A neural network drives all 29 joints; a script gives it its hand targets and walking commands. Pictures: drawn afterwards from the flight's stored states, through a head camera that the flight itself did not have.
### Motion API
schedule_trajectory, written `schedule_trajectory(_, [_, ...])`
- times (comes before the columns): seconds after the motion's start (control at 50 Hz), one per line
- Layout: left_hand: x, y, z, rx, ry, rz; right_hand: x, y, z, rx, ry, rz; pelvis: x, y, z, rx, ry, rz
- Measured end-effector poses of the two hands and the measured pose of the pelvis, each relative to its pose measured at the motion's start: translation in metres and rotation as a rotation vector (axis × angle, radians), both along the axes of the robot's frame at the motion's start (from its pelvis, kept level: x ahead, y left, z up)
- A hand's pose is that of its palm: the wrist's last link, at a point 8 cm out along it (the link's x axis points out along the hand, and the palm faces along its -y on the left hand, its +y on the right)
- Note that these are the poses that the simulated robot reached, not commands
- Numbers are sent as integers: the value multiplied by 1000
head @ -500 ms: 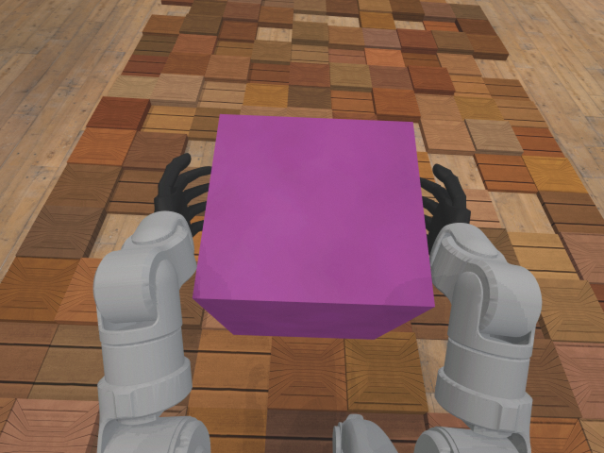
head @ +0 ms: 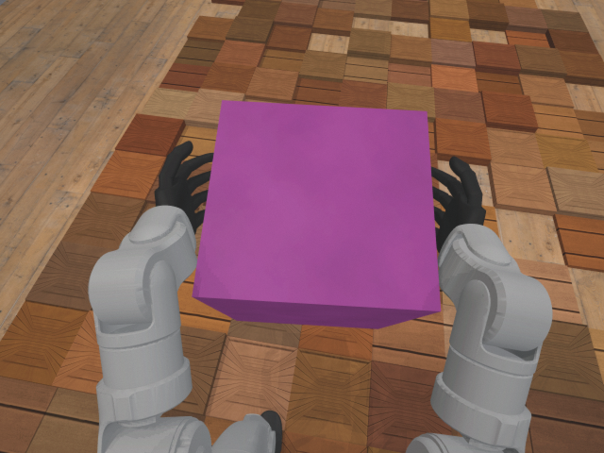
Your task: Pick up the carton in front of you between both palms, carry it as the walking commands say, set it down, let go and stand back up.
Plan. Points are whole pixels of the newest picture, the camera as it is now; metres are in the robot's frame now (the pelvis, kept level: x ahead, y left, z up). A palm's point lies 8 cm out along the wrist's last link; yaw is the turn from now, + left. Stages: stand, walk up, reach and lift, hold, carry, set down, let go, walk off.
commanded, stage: carry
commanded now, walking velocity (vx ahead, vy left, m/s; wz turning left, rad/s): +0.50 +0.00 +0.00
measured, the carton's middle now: (314, 235) +0.37 +0.02 +0.07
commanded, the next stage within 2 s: none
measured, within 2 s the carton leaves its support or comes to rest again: neither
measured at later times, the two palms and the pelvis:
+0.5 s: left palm (240, 40) +0.68 +0.17 +0.13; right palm (429, 43) +0.71 -0.13 +0.13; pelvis +0.36 +0.00 +0.01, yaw -1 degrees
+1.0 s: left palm out of the picture +1.05 +0.15 +0.10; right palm out of the picture +1.00 -0.15 +0.11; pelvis +0.71 +0.04 +0.02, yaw -3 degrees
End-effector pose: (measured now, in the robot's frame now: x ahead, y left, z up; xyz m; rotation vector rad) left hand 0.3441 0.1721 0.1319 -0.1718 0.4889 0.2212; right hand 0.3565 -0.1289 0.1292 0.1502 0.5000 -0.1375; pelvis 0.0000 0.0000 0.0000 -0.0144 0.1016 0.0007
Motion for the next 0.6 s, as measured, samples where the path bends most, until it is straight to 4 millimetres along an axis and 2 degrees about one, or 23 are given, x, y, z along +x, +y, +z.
schedule_trajectory(0.06, [57,-12,1,-3,2,-86,34,-11,9,-39,2,-58,52,11,-2,14,-40,-21])
schedule_trajectory(0.14, [127,-37,6,12,47,-187,73,-33,9,-41,52,-155,110,24,4,-22,-30,-44])
schedule_trajectory(0.22, [191,-57,7,2,58,-222,121,-52,11,-38,61,-212,161,27,5,-35,0,-52])
schedule_trajectory(0.28, [233,-62,6,10,49,-201,166,-59,12,-22,48,-215,202,24,2,-28,8,-49])
schedule_trajectory(0.32, [258,-59,6,17,36,-169,200,-58,11,-8,35,-187,233,19,-3,-8,-5,-48])
schedule_trajectory(0.38, [288,-45,5,27,26,-112,255,-45,7,8,23,-99,278,11,-8,-6,-21,-35])
schedule_trajectory(0.5, [341,-4,-2,12,107,25,352,-2,2,12,100,39,361,-2,8,33,2,-14])
schedule_trajectory(0.6, [409,16,-11,16,147,56,426,17,-13,3,137,57,433,3,10,55,12,-11])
